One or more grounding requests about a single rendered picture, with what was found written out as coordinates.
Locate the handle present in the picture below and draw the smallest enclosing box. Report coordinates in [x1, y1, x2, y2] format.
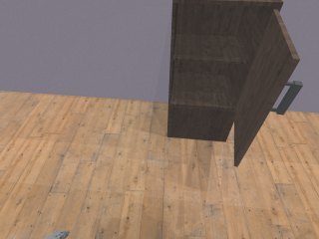
[271, 81, 303, 116]

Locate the cupboard door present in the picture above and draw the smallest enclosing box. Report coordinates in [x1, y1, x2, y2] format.
[233, 9, 300, 167]

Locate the robot left hand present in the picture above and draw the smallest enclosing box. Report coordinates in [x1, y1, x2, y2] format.
[45, 229, 70, 239]

